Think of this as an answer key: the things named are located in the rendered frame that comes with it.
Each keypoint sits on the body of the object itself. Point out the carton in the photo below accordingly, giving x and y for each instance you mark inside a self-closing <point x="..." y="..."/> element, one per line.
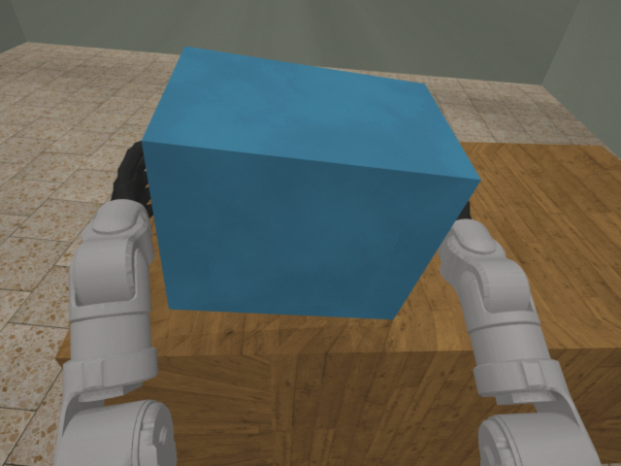
<point x="288" y="189"/>

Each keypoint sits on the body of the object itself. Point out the pedestal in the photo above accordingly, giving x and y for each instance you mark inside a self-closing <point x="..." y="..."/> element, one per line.
<point x="249" y="389"/>

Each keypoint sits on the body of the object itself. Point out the robot right hand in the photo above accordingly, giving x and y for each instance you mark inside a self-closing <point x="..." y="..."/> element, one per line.
<point x="465" y="214"/>

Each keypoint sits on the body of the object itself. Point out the robot right forearm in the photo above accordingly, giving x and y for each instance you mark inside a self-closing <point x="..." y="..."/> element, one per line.
<point x="512" y="359"/>

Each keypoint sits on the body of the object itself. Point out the robot left upper arm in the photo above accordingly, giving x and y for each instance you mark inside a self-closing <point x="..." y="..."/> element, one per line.
<point x="137" y="433"/>

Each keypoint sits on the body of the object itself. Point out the robot left forearm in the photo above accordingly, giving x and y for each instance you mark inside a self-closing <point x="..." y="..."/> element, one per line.
<point x="109" y="302"/>

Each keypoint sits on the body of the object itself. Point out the robot right upper arm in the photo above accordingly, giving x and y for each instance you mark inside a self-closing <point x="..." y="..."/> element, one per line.
<point x="533" y="439"/>

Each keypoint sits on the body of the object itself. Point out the robot left hand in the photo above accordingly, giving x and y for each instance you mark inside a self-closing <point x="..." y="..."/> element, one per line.
<point x="132" y="178"/>

